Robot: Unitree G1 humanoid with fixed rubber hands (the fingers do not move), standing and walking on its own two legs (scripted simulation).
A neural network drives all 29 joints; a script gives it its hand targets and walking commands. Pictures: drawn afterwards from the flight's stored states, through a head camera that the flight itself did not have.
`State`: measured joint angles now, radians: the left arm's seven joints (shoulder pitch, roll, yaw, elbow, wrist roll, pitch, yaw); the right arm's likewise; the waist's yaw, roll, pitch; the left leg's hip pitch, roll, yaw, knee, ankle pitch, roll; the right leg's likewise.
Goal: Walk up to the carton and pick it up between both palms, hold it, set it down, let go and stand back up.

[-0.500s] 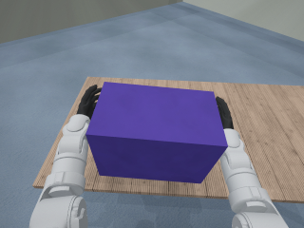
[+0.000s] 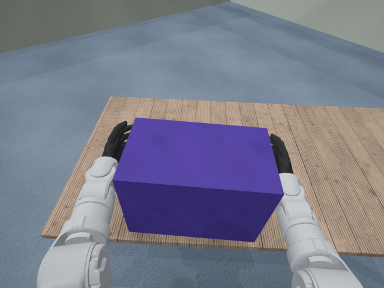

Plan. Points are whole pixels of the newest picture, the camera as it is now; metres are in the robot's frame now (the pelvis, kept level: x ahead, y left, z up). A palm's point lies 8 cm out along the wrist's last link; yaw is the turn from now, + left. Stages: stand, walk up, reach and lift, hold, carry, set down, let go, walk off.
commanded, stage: set down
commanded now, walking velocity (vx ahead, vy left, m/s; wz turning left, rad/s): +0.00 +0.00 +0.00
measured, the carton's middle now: (196, 181) +0.34 +0.01 +0.06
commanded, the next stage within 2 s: none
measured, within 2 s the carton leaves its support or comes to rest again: rests again in 1.40 s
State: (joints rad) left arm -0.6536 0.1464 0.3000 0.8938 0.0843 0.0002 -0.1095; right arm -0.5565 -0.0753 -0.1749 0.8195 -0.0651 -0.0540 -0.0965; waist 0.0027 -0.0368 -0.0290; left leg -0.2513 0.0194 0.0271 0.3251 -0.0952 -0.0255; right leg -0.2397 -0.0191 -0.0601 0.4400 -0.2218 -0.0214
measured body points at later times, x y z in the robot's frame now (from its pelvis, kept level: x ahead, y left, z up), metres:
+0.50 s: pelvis +0.02 +0.01 +0.00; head +0.05 +0.02 +0.45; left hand +0.43 +0.20 +0.05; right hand +0.40 -0.17 +0.04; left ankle +0.05 +0.14 -0.74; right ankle +0.01 -0.10 -0.74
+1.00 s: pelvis +0.02 +0.03 -0.01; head +0.07 +0.05 +0.44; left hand +0.43 +0.21 +0.02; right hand +0.40 -0.16 +0.02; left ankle +0.05 +0.14 -0.74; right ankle +0.01 -0.10 -0.74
